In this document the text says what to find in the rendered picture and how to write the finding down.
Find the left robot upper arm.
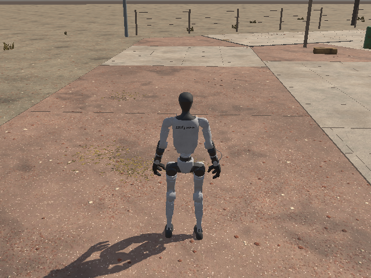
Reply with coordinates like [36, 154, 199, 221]
[158, 117, 174, 149]

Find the humanoid robot head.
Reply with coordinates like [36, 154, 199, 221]
[176, 92, 196, 120]

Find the robot left hand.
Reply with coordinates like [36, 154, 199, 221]
[152, 163, 166, 176]

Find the right robot upper arm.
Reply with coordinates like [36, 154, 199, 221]
[198, 117, 213, 149]

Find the robot right forearm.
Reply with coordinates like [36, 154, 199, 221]
[208, 141, 219, 166]

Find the robot left forearm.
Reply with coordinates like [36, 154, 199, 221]
[154, 140, 165, 164]

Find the right robot shin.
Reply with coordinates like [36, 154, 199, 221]
[194, 192, 203, 232]

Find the robot right hand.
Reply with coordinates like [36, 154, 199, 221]
[208, 164, 221, 179]

